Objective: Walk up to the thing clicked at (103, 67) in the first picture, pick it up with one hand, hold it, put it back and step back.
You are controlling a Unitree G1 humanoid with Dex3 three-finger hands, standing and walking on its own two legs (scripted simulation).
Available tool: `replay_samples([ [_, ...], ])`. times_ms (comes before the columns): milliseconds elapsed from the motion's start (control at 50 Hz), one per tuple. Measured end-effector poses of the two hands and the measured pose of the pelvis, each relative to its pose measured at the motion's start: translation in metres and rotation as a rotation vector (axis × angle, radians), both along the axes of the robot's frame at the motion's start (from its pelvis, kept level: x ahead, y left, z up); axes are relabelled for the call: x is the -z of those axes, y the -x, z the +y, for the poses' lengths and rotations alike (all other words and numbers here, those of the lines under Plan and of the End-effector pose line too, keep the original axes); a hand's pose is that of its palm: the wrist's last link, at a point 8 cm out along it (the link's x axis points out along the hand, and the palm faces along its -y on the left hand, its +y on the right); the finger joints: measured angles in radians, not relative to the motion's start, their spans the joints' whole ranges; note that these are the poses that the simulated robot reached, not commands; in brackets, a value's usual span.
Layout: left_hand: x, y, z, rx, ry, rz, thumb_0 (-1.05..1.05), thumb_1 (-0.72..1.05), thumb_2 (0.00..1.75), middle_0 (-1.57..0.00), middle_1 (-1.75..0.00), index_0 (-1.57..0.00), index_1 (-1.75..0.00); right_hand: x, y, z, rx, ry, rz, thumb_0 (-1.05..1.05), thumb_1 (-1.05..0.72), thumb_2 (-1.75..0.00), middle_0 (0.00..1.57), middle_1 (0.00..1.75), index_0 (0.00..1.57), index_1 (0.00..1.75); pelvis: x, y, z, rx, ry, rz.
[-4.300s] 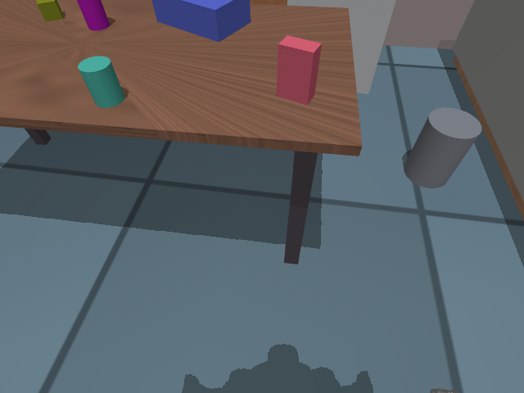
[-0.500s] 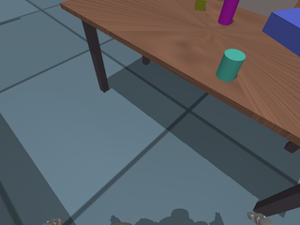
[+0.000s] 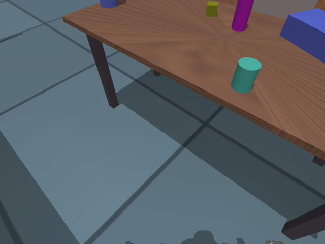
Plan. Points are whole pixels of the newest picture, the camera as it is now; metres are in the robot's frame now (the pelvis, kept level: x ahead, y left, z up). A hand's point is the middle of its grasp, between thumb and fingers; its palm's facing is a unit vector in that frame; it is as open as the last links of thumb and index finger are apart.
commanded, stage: stand
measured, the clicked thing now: (245, 75) +0.63 -0.28 +0.03
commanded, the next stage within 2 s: none
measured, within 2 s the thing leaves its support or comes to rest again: neither
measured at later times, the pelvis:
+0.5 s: pelvis +0.01 +0.00 +0.00, yaw +0 degrees
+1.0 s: pelvis +0.01 +0.00 +0.00, yaw +0 degrees
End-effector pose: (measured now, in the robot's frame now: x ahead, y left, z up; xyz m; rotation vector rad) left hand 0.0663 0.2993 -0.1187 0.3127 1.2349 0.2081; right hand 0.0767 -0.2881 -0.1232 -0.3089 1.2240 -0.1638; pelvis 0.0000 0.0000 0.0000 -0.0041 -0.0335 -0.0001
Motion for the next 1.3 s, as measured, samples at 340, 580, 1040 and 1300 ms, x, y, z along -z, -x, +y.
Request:
replay_samples([
  [340, 0.002, -0.016, -0.006, 0.01, 0.008, 0.003, 0.01, 0.9, 0.9, -0.21, -0.3, -0.21, -0.3, -0.004, -0.007, -0.011, 0.015, 0.026, 0.016, 0.01, -0.9, -0.89, 0.2, 0.3, 0.2, 0.3, -0.001, -0.011, -0.002, 0.004, -0.001, 0.009],
  [580, 0.0, -0.019, -0.006, 0.008, 0.006, -0.006, 0.01, 0.9, 0.9, -0.21, -0.3, -0.21, -0.3, -0.005, -0.013, -0.009, 0.009, 0.022, -0.001, 0.01, -0.9, -0.89, 0.2, 0.3, 0.2, 0.3, -0.001, -0.013, -0.003, 0.002, -0.002, 0.006],
  [1040, 0.0, -0.006, -0.006, 0.009, 0.002, 0.004, 0.01, 0.9, 0.9, -0.21, -0.3, -0.21, -0.3, -0.005, 0.001, -0.012, 0.015, 0.024, 0.009, 0.01, -0.9, -0.89, 0.2, 0.3, 0.2, 0.3, -0.001, -0.007, -0.004, 0.006, -0.001, -0.004],
  [1300, 0.002, -0.002, -0.006, 0.013, 0.003, 0.023, 0.01, 0.9, 0.9, -0.21, -0.3, -0.21, -0.3, -0.003, 0.01, -0.013, 0.023, 0.024, 0.035, 0.01, -0.9, -0.89, 0.2, 0.3, 0.2, 0.3, -0.001, -0.007, -0.005, 0.007, -0.001, 0.0],
])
